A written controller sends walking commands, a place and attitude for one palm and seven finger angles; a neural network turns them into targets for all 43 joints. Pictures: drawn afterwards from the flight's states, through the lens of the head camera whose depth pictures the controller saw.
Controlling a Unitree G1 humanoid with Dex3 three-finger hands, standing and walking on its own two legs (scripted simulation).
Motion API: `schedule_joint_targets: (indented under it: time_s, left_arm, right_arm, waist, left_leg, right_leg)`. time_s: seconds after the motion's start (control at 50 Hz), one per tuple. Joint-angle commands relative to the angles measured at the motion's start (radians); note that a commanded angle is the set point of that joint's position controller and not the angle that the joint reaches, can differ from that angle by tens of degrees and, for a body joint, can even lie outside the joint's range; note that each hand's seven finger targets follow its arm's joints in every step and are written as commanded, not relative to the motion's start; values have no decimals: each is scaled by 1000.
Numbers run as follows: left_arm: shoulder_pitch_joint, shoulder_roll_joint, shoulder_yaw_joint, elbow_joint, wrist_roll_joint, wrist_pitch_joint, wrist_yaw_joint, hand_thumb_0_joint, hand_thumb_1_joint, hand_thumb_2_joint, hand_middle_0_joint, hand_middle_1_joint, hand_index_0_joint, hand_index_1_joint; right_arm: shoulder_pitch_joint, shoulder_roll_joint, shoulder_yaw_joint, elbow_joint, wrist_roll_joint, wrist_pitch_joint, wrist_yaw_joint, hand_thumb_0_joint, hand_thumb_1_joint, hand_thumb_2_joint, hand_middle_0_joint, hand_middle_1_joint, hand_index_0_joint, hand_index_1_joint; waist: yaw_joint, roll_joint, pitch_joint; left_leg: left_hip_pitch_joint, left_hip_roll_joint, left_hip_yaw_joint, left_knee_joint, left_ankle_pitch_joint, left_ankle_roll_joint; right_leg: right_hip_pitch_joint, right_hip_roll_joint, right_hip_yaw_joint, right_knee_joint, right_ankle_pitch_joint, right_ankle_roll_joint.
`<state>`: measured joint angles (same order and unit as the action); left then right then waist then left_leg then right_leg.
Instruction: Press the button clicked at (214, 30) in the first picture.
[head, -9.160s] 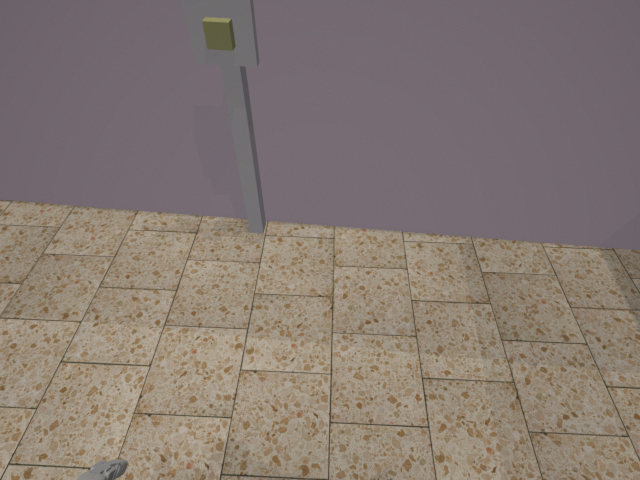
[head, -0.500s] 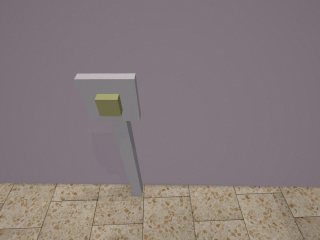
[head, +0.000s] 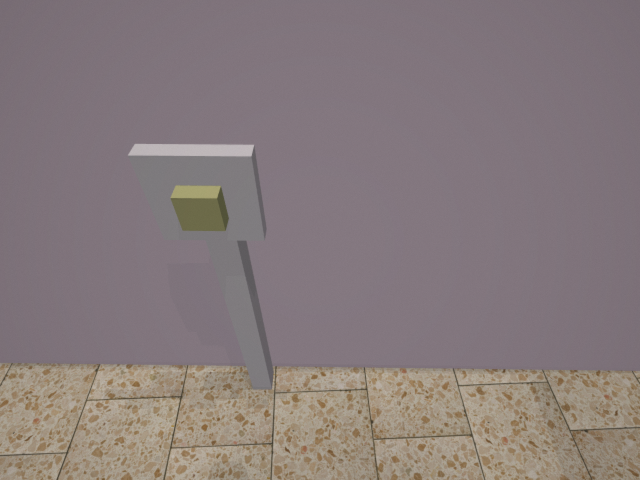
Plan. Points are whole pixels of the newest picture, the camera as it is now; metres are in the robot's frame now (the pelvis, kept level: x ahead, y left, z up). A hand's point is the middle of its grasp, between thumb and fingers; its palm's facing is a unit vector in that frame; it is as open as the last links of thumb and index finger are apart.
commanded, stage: raise the hand and make a fist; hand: left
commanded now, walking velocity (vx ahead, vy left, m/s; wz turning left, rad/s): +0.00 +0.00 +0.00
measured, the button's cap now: (201, 207) +0.49 +0.22 +0.06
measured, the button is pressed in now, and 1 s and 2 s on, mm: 0 0 0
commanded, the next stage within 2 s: none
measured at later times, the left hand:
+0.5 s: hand (196, 468) +0.15 +0.16 -0.05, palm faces +0.04 -1.00 +0.04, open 5.4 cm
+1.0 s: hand (153, 425) +0.19 +0.21 -0.01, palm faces +0.07 -1.00 -0.06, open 3.1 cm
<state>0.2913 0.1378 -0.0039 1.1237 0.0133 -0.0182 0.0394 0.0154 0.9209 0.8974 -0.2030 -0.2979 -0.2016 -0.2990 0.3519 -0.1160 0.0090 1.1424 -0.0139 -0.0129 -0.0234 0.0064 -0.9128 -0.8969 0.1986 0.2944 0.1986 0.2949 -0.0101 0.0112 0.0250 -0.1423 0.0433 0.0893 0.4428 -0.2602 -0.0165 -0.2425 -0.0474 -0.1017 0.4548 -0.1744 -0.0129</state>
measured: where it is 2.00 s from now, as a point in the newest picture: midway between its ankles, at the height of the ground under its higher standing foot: outside the picture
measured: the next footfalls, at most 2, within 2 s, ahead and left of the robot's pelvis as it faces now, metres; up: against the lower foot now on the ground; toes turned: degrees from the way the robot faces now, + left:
none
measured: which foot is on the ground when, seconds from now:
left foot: down 0.00-1.00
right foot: down 0.00-1.00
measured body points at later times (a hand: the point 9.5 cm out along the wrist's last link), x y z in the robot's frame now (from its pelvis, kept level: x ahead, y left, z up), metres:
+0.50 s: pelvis -0.01 +0.00 -0.08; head +0.01 +0.02 +0.37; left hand +0.15 +0.22 -0.05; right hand +0.24 -0.25 -0.07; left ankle -0.01 +0.13 -0.74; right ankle +0.05 -0.11 -0.74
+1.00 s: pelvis +0.01 +0.02 -0.07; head +0.06 +0.03 +0.37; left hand +0.18 +0.27 +0.00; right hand +0.18 -0.20 -0.15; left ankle -0.01 +0.13 -0.74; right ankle +0.05 -0.11 -0.74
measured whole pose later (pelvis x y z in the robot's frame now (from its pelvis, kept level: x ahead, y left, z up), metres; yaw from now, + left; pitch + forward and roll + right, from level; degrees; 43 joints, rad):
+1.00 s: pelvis +0.01 +0.02 -0.07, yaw +4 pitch +13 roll -2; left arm 0.57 0.22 0.14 -0.21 -0.25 -0.33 -0.22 0.02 0.90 0.90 -1.21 -1.39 -1.20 -1.40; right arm 0.30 -0.21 0.01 0.51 0.03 -0.18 -0.03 0.02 -0.90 -0.90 0.21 0.30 0.20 0.30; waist -0.01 0.03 -0.13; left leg -0.75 0.03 0.00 1.08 -0.56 0.01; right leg -0.79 -0.05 -0.09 1.01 -0.44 0.01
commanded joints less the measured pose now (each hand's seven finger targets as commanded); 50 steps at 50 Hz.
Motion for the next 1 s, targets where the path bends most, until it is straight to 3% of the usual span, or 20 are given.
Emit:
schedule_joint_targets:
  time_s: [0.0,0.04,0.06,0.08,0.1,0.12,0.14,0.16,0.2,0.28,0.32,0.34,0.4,0.48,0.52,0.62,0.72,0.76,0.82,0.98]
  left_arm:
    - [61,83,20,-35,-3,-10,1,0,900,900,-200,-300,-200,-300]
    - [64,79,19,-35,-2,-9,2,0,900,900,-200,-300,-200,-300]
    - [136,123,15,4,6,-16,36,0,900,900,-200,-300,-200,-300]
    - [-630,290,68,-1549,-227,-249,12,0,900,900,-228,-330,-228,-330]
    - [-222,274,114,-1309,-140,-194,85,0,900,900,-255,-360,-255,-360]
    - [55,33,-16,-1105,-152,-56,122,0,900,900,-282,-390,-282,-390]
    - [50,-43,-76,-1113,-181,-39,108,0,900,900,-310,-420,-310,-420]
    - [-11,22,-46,-1187,-200,-92,96,0,900,900,-337,-450,-337,-450]
    - [24,29,-9,-1123,-191,-202,52,0,900,900,-393,-510,-393,-510]
    - [333,-1,79,-977,-243,-493,-151,0,900,900,-502,-630,-502,-630]
    - [398,77,163,-962,-243,-631,-270,0,900,900,-558,-690,-558,-690]
    - [430,94,176,-983,-241,-634,-297,0,900,900,-585,-720,-585,-720]
    - [339,100,145,-1181,-245,-557,-301,0,900,900,-668,-810,-668,-810]
    - [227,129,154,-1497,-233,-552,-218,0,900,900,-777,-930,-777,-930]
    - [117,136,125,-1614,-232,-591,-209,0,900,900,-832,-990,-832,-990]
    - [168,115,75,-1516,-246,-545,-316,0,900,900,-970,-1140,-970,-1140]
    - [272,177,176,-1473,-270,-333,-355,0,900,900,-1107,-1290,-1107,-1290]
    - [287,180,211,-1534,-289,-302,-326,0,900,900,-1163,-1350,-1163,-1350]
    - [319,174,235,-1521,-294,-313,-276,0,900,900,-1245,-1440,-1245,-1440]
    - [272,176,198,-1538,-275,-394,-266,0,900,900,-1300,-1500,-1300,-1500]
  right_arm:
    - [75,-76,-17,-20,1,-8,-4,0,-900,-900,200,300,200,300]
    - [73,-78,-17,-19,0,-7,-4,0,-900,-900,200,300,200,300]
    - [-64,-133,-26,-89,3,-18,6,0,-900,-900,200,300,200,300]
    - [-101,-313,-30,-471,58,-180,-48,0,-900,-900,200,300,200,300]
    - [-186,-228,-18,-415,59,-271,-78,0,-900,-900,200,300,200,300]
    - [-178,-182,-30,-417,75,-301,-74,0,-900,-900,200,300,200,300]
    - [-136,-200,-20,-405,93,-319,-70,0,-900,-900,200,300,200,300]
    - [-167,-238,-34,-448,87,-343,-73,0,-900,-900,200,300,200,300]
    - [-151,-258,-58,-497,54,-370,-65,0,-900,-900,200,300,200,300]
    - [-205,-242,-102,-634,22,-375,8,0,-900,-900,200,300,200,300]
    - [-223,-250,-124,-687,21,-345,54,0,-900,-900,200,300,200,300]
    - [-251,-248,-125,-740,31,-327,60,0,-900,-900,200,300,200,300]
    - [-275,-245,-117,-836,48,-277,44,0,-900,-900,200,300,200,300]
    - [-201,-222,-104,-866,33,-237,21,0,-900,-900,200,300,200,300]
    - [-167,-227,-89,-850,22,-231,14,0,-900,-900,200,300,200,300]
    - [-163,-241,-72,-808,29,-248,5,0,-900,-900,200,300,200,300]
    - [-197,-229,-69,-827,53,-230,-10,0,-900,-900,200,300,200,300]
    - [-197,-213,-66,-835,52,-226,-13,0,-900,-900,200,300,200,300]
    - [-209,-199,-62,-827,46,-222,-15,0,-900,-900,200,300,200,300]
    - [-152,-228,-64,-815,49,-243,-10,0,-900,-900,200,300,200,300]
  waist:
    - [9,-32,72]
    - [10,-13,84]
    - [59,-53,119]
    - [-78,169,-399]
    - [13,235,-367]
    - [-16,169,-140]
    - [-25,41,-29]
    - [-47,-22,60]
    - [-58,-243,56]
    - [55,-277,-78]
    - [68,-153,-136]
    - [85,-84,-152]
    - [80,-58,-194]
    - [38,86,-305]
    - [-19,56,-320]
    - [-52,64,-310]
    - [10,6,-379]
    - [31,21,-406]
    - [47,-46,-373]
    - [8,38,-303]
  left_leg:
    - [-123,58,-70,-112,-4,26]
    - [-127,60,-73,-117,-10,27]
    - [-184,79,-24,64,17,1]
    - [70,-35,-49,-60,75,34]
    - [-6,-38,-22,-74,21,40]
    - [-160,-15,-56,-84,-90,16]
    - [-190,-27,-69,-64,-141,15]
    - [-217,-34,-90,-12,-175,24]
    - [-308,-53,-86,109,-187,29]
    - [-534,-75,-53,324,-175,-1]
    - [-589,-86,-45,414,-148,-8]
    - [-624,-97,-27,425,-188,-1]
    - [-668,-94,-29,442,-202,24]
    - [-609,-61,-74,505,-70,35]
    - [-595,-47,-101,555,-16,43]
    - [-614,-36,-124,588,-32,44]
    - [-606,-46,-128,512,-25,39]
    - [-576,-46,-128,483,16,35]
    - [-583,-41,-135,463,63,30]
    - [-550,-42,-126,431,-5,27]
  right_leg:
    - [42,-76,123,-111,-54,-27]
    - [34,-73,120,-111,-56,-25]
    - [12,-119,146,-43,282,-15]
    - [150,-24,124,-19,85,-3]
    - [137,16,75,43,-61,-36]
    - [15,19,16,37,-136,-15]
    - [-51,26,4,16,-172,2]
    - [-132,22,18,1,-266,13]
    - [-257,20,22,34,-410,23]
    - [-329,13,77,225,-465,2]
    - [-312,7,111,311,-371,-23]
    - [-324,-2,117,326,-405,-25]
    - [-350,9,125,376,-387,-20]
    - [-396,36,95,477,-171,-22]
    - [-449,53,79,516,-98,-18]
    - [-495,61,59,510,-128,-14]
    - [-369,57,39,468,-145,-5]
    - [-328,51,26,465,-104,-4]
    - [-311,59,6,474,-68,-5]
    - [-359,50,13,432,-148,-9]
